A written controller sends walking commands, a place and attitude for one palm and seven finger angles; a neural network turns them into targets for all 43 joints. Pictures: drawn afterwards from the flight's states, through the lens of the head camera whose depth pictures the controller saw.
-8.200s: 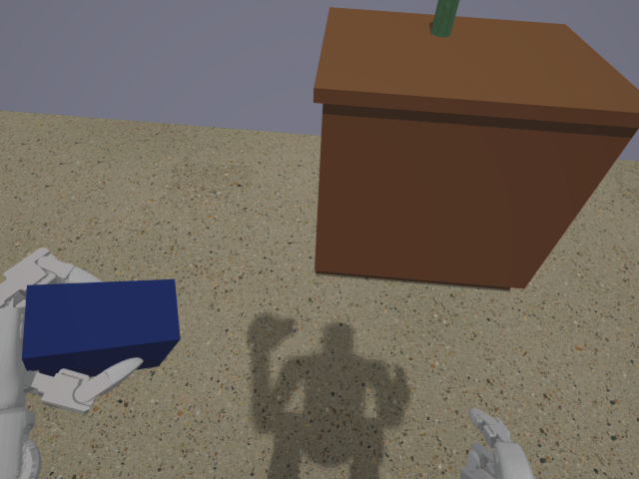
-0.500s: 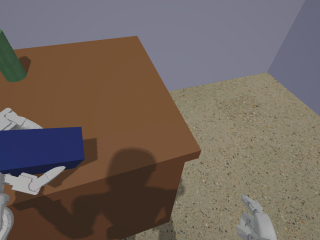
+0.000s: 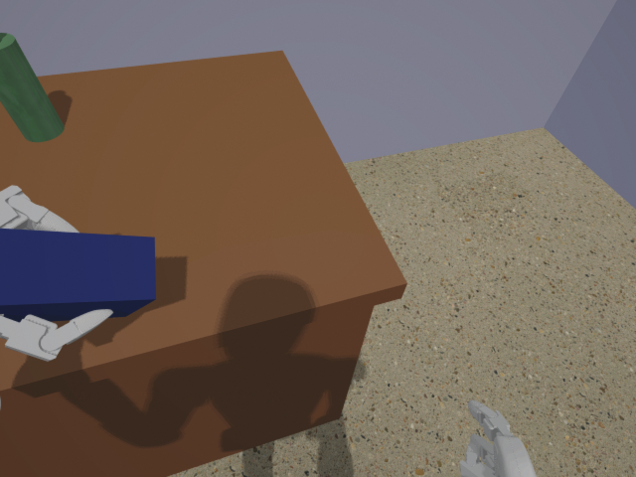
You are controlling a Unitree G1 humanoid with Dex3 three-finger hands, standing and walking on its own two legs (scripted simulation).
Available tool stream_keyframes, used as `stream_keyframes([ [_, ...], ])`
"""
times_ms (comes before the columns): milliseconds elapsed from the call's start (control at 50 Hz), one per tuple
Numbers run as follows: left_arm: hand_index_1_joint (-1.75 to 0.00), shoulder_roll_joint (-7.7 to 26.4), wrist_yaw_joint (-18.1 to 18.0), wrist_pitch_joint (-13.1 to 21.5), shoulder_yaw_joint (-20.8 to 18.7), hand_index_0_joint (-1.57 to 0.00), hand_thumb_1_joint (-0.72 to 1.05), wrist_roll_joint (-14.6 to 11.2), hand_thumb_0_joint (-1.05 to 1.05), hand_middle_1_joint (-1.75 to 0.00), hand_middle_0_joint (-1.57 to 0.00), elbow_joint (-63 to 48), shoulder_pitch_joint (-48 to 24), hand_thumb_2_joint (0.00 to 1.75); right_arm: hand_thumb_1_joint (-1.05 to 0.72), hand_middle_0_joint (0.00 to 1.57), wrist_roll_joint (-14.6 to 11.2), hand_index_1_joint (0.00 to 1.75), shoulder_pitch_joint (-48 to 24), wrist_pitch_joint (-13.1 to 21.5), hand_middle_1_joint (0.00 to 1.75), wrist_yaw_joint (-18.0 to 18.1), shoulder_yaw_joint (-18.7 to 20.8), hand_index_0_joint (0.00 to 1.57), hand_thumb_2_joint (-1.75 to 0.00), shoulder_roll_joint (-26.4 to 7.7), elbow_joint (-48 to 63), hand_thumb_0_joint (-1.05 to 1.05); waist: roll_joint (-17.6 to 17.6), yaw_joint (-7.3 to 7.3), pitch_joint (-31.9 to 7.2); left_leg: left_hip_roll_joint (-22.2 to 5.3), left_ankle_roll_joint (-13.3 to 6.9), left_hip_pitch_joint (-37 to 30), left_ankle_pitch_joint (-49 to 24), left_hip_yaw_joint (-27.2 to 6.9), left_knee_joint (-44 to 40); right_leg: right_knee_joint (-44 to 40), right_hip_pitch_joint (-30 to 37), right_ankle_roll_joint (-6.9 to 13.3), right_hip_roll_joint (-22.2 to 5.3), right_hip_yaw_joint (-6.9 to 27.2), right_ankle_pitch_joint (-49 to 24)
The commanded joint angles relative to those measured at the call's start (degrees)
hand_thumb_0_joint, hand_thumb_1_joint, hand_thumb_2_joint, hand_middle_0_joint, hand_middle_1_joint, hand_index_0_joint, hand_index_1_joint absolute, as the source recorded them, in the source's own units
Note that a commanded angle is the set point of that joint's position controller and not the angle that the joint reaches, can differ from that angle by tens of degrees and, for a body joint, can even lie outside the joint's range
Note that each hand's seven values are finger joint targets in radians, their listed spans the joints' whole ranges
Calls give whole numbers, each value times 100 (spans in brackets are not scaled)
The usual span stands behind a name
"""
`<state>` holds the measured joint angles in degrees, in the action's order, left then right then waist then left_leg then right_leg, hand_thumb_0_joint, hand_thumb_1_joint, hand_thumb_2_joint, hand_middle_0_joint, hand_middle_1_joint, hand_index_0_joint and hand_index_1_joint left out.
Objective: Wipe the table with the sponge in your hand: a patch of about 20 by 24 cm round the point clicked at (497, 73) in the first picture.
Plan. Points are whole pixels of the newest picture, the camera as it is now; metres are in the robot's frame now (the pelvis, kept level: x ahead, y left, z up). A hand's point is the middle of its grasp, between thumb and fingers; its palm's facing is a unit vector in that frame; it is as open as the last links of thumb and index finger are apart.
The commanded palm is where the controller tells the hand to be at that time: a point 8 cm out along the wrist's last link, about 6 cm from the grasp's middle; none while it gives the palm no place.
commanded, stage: come to a stop and stand still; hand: left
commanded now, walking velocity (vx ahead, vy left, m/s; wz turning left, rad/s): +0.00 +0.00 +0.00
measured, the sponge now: (95, 280) +0.24 +0.25 +0.16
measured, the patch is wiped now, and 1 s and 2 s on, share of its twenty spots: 0.00 0.00 0.00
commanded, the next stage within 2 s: look again from close up in 1.50 s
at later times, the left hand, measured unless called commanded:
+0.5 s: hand out of the picture +0.14 +0.29 +0.18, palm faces +0.44 -0.84 -0.33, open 9.8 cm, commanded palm +0.08 +0.31 +0.18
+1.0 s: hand out of the picture +0.09 +0.32 +0.17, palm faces +0.34 -0.84 -0.43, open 9.8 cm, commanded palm +0.04 +0.36 +0.18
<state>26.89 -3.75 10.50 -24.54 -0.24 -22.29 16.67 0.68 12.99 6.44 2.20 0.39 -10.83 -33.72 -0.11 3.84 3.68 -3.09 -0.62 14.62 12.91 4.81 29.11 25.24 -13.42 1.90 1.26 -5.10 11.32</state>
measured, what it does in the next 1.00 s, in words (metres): walks backwards: right foot, then right foot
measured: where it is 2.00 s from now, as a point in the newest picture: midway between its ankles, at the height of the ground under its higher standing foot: outside the picture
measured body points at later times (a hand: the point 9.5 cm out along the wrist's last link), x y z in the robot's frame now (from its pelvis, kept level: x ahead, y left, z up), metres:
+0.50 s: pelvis -0.08 +0.03 -0.01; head -0.09 +0.06 +0.44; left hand +0.11 +0.33 +0.19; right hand +0.07 -0.20 -0.07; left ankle +0.02 +0.11 -0.74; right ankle -0.05 -0.09 -0.74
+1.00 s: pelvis -0.13 +0.09 +0.00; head -0.10 +0.10 +0.45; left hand +0.07 +0.37 +0.20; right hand +0.05 -0.13 -0.07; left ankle -0.01 +0.11 -0.73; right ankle -0.15 -0.02 -0.74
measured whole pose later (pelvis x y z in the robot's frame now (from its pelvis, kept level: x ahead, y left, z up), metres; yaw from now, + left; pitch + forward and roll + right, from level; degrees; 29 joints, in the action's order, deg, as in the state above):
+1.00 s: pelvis -0.13 +0.09 +0.00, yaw -1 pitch -2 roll -3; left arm 22.4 -4.7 11.5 -21.3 -1.3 -29.9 25.0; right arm 0.7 10.8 7.1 -0.8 -0.5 -10.3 -32.8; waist 1.0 1.5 4.3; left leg 3.8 -0.6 20.6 8.5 2.7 24.4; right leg 19.5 -5.3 2.7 4.2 -3.2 11.8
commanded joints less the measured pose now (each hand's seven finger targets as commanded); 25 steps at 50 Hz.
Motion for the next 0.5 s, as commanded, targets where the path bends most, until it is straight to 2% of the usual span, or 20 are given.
stream_keyframes([
  [0,-160,91,-155,351,47,-120,10,-304,0,-160,-120,-528,-209,130,-90,20,-188,30,-310,470,30,29,368,20,-90,-849,976,0,862,-185,-1358,-141,-54,-735,-1100,-151,-509,15,531,-111,-820,1024,-1761],
  [20,-160,-9,-188,369,170,-120,10,-313,0,-160,-120,-780,91,130,-90,20,-185,30,-400,448,30,-45,317,20,-90,-812,994,0,951,-157,-1387,-273,-110,-643,-1088,-284,-527,-15,545,-222,-713,937,-1151],
  [40,-160,-89,-207,367,338,-120,10,-288,0,-160,-120,-1115,267,130,-90,20,-184,30,-559,433,30,-93,270,20,-90,-771,1061,0,824,-132,-1255,-347,-167,-349,-751,-310,-552,-52,611,-307,-676,923,-812],
  [80,-160,-85,-274,325,374,-120,10,-282,0,-160,-120,-1328,606,130,-90,20,-223,30,-724,427,30,-104,175,20,-90,-683,1082,0,53,-139,-963,-315,-190,77,337,-370,-676,-311,531,-276,-649,912,229],
  [100,-160,119,-304,327,214,-120,10,-224,0,-160,-120,-1473,533,130,-90,20,-180,30,-684,416,30,-68,200,20,-90,-761,1140,0,-435,-162,-784,-188,-178,242,875,-351,-582,-666,310,-243,-672,1032,1019],
  [120,-160,338,-330,328,7,-120,10,-205,0,-160,-120,-1539,451,130,-90,20,-153,30,-659,419,30,-27,206,20,-90,-778,1172,0,-866,-179,-597,-3,-127,162,1050,-294,-331,-1095,-108,-153,-735,1222,1773],
  [140,-160,527,-346,326,-187,-120,10,-206,0,-160,-120,-1579,373,130,-90,20,-123,30,-658,418,30,21,199,20,-90,-773,1178,0,-1097,-211,-440,148,-92,21,1079,-254,-29,-1423,-580,-40,-871,1410,2448],
  [160,-160,662,-371,329,-367,-120,10,-202,0,-160,-120,-1625,311,130,-90,20,-107,30,-628,408,30,63,191,20,-90,-755,1150,0,-1123,-240,-399,258,-78,-172,972,-223,282,-1607,-937,63,-999,1557,2835],
  [180,-160,1053,-458,348,-724,-120,10,-192,0,-160,-120,-1852,133,130,-90,20,-91,30,-685,365,30,120,182,20,-90,-783,1062,0,-786,-252,-432,271,-62,-458,889,-229,413,-1628,-1275,160,-1076,1573,2968],
  [200,-160,725,-465,348,-501,-120,10,-205,0,-160,-120,-1793,33,130,-90,20,-62,30,-642,348,30,144,133,20,-90,-684,1033,0,-658,-328,-441,314,-82,-488,922,-274,401,-1527,-1285,164,-1062,1453,2888],
  [260,-160,628,-488,425,-447,-120,10,-216,0,-160,-120,-1833,-309,130,-90,20,-73,30,-561,400,30,153,152,20,-90,-743,958,0,308,-322,-549,218,-129,-353,924,-505,-295,-942,-719,45,-636,1177,2249],
  [280,-160,679,-492,479,-455,-120,10,-202,0,-160,-120,-1991,-531,130,-90,20,-73,30,-624,423,30,148,148,20,-90,-786,936,0,720,-336,-445,39,-171,-73,1372,-796,-687,-690,-551,-9,-485,1011,2191],
  [300,-160,571,-457,501,-395,-120,10,-175,0,-160,-120,-1901,-594,130,-90,20,-73,30,-555,462,30,125,163,20,-90,-828,926,0,1010,-312,-489,-182,-261,395,1927,-1061,-1205,-149,-25,-91,-228,779,1917],
  [340,-160,395,-357,501,-259,-120,10,-86,0,-160,-120,-1740,-583,130,-90,20,-144,30,-620,544,30,57,209,20,-90,-838,1015,0,1703,-187,-484,-647,-508,1937,3016,-1389,-2013,1413,1391,-203,114,365,1081],
  [360,-160,328,-298,511,-205,-120,10,-54,0,-160,-120,-1594,-492,130,-90,20,-159,30,-602,563,30,4,257,20,-90,-818,1027,0,1597,-156,-475,-644,-517,2257,2987,-1307,-1988,1648,1654,-208,148,309,956],
  [380,-160,141,-239,486,-52,-120,10,-71,0,-160,-120,-1423,-295,130,-90,20,-175,30,-629,575,30,-45,254,20,-90,-768,1011,0,1469,-189,-462,-639,-482,2177,2941,-1296,-1946,1654,1557,-206,141,274,899],
  [420,-160,123,-183,510,10,-120,10,-10,0,-160,-120,-1319,-31,130,-90,20,-179,30,-536,589,30,-141,258,20,-90,-787,1001,0,754,-176,-383,-476,-427,2058,2815,-1217,-1552,776,1507,-163,81,375,1054],
  [440,-160,99,-161,538,46,-120,10,5,0,-160,-120,-1310,151,130,-90,20,-168,30,-469,595,30,-172,268,20,-90,-793,982,0,396,-191,-311,-296,-339,1736,2575,-1068,-1212,181,1182,-78,-8,478,1263],
  [460,-160,179,-143,548,5,-120,10,-7,0,-160,-120,-1309,251,130,-90,20,-144,30,-463,580,30,-186,270,20,-90,-779,958,0,-8,-221,-165,-39,-213,1367,2318,-890,-735,-504,606,44,-174,802,1634],
  [480,-160,281,-147,549,-126,-120,10,-36,0,-160,-120,-1271,349,130,-90,20,-105,30,-471,544,30,-187,268,20,-90,-783,904,0,-143,-283,-108,208,-85,736,1823,-626,-200,-1049,-130,180,-401,1146,1880],
])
